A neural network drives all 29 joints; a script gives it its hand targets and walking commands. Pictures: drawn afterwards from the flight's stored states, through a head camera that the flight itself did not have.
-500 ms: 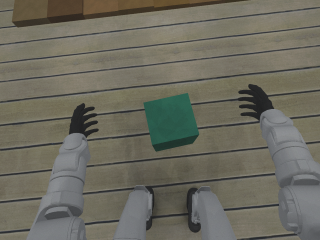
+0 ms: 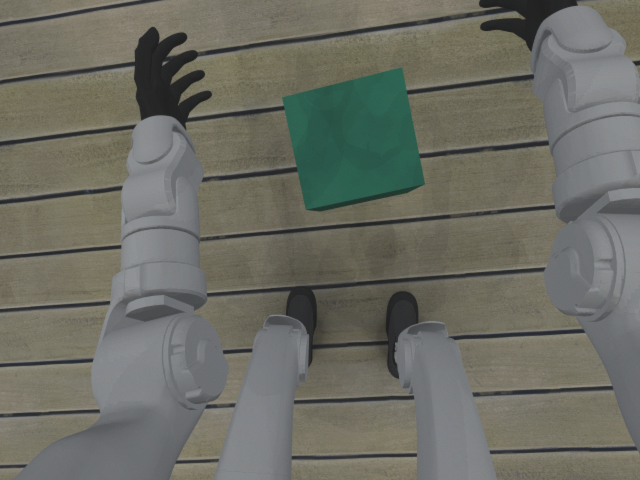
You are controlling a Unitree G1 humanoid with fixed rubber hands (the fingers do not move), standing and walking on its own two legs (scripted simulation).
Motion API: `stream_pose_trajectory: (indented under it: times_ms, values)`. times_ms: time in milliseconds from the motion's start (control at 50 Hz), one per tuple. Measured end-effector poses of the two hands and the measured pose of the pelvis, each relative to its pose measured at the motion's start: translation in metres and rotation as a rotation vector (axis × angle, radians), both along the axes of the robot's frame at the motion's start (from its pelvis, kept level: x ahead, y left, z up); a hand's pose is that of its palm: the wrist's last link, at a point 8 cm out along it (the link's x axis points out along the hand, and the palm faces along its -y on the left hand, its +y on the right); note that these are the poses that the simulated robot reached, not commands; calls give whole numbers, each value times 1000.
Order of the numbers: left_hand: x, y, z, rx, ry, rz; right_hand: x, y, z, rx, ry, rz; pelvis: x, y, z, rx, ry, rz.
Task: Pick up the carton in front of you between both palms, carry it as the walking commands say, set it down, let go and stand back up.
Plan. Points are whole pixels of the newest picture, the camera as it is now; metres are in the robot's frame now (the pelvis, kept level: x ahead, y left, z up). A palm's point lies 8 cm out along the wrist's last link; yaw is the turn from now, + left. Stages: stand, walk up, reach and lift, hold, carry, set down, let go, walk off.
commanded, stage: reach and lift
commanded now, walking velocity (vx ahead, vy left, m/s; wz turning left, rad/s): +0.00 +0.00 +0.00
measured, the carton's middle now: (353, 152) +0.52 +0.02 -0.52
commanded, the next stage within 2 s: none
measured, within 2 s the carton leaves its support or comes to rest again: leaves its support in 1.62 s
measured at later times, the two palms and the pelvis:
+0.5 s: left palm (235, 160) +0.47 +0.21 -0.35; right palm (471, 115) +0.55 -0.17 -0.36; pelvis -0.04 +0.01 -0.20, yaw +2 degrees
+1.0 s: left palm (255, 163) +0.48 +0.21 -0.45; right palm (442, 126) +0.55 -0.14 -0.46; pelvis -0.04 +0.01 -0.28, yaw +3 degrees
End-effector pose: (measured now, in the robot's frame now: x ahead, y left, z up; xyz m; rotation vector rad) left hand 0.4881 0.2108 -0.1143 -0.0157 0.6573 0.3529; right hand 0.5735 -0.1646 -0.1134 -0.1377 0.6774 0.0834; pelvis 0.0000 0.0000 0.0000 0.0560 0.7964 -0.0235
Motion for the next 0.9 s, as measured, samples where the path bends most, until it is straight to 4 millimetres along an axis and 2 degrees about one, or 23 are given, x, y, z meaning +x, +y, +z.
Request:
stream_pose_trajectory:
  times_ms: [80, 160, 340, 420, 500, 600, 800, 840, 900]
  values:
    - [-2, 0, -26, -2, 16, -3, -4, 5, -29, 7, 15, -9, 8, 1, -11, 6, 63, 5]
    - [-8, 1, -63, -5, 38, -3, -14, 10, -68, 6, 36, -25, 11, 3, -35, 11, 120, 10]
    - [-10, 1, -167, -5, 45, -25, -29, 2, -176, -21, 25, -63, -9, 12, -124, 14, 137, 16]
    - [-13, 1, -208, -8, 42, -26, -30, -2, -216, -25, 7, -68, -24, 14, -167, 16, 86, 17]
    - [-14, 2, -238, -16, 42, -20, -27, 0, -244, -22, 1, -66, -38, 15, -202, 19, 20, 19]
    - [-13, 0, -269, -29, 64, -23, -26, 7, -273, -19, 27, -57, -50, 13, -232, 22, -51, 24]
    - [-11, -6, -334, -33, 109, -49, -28, 12, -339, -13, 61, -53, -53, 11, -267, 21, -133, 32]
    - [-10, -6, -342, -31, 109, -50, -28, 12, -348, -16, 53, -53, -52, 11, -271, 19, -158, 33]
    - [-6, -2, -344, -26, 95, -43, -27, 15, -353, -17, 42, -42, -48, 11, -276, 19, -172, 33]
